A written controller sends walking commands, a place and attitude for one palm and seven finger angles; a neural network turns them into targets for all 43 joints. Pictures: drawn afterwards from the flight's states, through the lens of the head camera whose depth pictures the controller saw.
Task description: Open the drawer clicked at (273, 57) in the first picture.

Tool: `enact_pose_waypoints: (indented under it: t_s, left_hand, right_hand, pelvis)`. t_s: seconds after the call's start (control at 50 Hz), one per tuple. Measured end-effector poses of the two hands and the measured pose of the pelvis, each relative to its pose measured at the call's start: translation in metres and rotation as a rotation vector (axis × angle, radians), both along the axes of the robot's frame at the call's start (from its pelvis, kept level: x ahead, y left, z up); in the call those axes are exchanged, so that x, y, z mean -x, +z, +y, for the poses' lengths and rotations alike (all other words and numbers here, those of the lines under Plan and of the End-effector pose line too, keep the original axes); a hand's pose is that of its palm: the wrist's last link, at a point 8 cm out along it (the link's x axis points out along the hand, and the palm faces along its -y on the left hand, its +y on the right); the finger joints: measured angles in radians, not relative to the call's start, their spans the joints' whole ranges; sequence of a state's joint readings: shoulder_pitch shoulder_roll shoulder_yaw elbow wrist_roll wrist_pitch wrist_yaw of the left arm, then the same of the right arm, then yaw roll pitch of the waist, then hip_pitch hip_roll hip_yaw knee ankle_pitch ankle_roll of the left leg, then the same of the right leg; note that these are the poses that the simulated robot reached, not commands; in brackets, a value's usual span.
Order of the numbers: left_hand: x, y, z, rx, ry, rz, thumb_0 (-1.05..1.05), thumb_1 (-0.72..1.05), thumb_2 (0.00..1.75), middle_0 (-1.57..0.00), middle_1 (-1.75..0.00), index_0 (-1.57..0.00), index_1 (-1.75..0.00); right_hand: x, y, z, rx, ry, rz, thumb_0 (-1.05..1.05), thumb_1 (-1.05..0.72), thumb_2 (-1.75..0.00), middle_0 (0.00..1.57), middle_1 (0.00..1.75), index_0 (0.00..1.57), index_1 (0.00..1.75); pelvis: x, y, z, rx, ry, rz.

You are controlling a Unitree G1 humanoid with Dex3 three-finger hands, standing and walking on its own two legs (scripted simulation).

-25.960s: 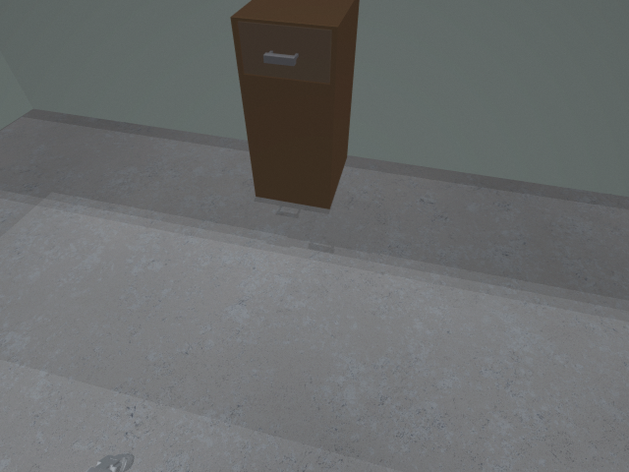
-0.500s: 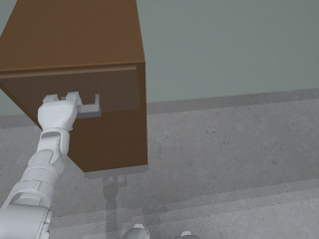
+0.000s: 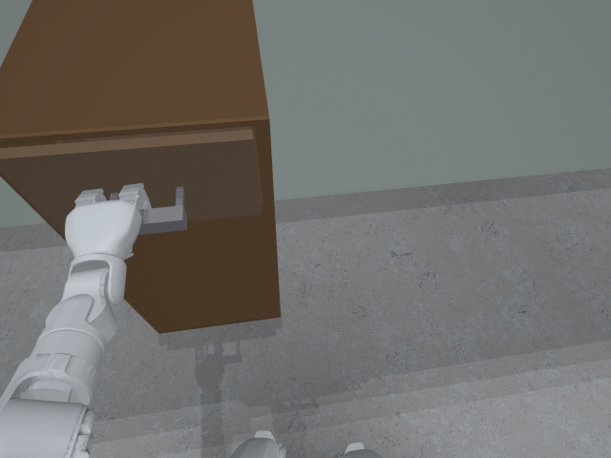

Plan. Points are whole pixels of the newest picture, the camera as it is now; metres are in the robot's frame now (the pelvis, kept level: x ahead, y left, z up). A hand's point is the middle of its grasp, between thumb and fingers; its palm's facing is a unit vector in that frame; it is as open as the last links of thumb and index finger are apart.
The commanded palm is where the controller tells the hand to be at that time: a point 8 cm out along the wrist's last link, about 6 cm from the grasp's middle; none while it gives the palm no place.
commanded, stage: pull the drawer open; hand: left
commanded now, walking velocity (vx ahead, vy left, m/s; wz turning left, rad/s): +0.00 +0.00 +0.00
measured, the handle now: (146, 208) +0.45 +0.25 +0.01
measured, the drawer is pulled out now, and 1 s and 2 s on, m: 0.02 0.03 0.02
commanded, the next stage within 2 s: open the thumb to release the handle in 1.70 s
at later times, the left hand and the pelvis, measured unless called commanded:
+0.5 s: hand (121, 249) +0.40 +0.28 -0.02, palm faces -0.03 -0.04 -1.00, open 5.7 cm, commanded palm +0.36 +0.25 +0.02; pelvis +0.01 +0.00 +0.00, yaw +0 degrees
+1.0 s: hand (121, 253) +0.39 +0.28 -0.02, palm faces -0.03 -0.04 -1.00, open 5.7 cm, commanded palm +0.35 +0.26 +0.02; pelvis +0.01 +0.00 +0.00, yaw +0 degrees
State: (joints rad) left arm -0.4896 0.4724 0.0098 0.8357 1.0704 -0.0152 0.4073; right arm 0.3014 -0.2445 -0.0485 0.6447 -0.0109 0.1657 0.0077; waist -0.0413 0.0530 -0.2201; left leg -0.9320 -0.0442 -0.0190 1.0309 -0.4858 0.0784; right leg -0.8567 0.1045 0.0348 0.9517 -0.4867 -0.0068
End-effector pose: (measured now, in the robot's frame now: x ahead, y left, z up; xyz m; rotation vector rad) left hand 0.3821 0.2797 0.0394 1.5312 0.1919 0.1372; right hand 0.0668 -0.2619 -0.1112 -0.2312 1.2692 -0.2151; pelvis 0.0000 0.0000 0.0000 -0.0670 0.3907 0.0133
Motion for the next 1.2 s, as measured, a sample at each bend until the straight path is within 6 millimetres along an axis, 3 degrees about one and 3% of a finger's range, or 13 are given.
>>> enact_pose_waypoints:
  t_s: [0.7,1.2]
  left_hand:
    - [0.008,0.0,-0.002,0.003,0.008,0.0,0.02,0.69,0.81,-0.41,-1.35,-0.42,-1.35]
    - [0.013,0.0,-0.002,0.011,0.008,-0.006,0.02,0.69,0.81,-0.41,-1.35,-0.42,-1.35]
  right_hand:
    - [-0.02,0.004,0.006,-0.011,0.016,-0.031,0.0,-0.9,-0.9,0.21,0.3,0.2,0.29]
    - [-0.017,0.006,0.004,-0.003,0.012,-0.044,0.0,-0.9,-0.9,0.21,0.3,0.2,0.29]
  pelvis:
    - [-0.008,0.004,0.002,0.002,0.003,-0.007]
    - [-0.005,0.004,0.001,-0.002,-0.004,-0.014]
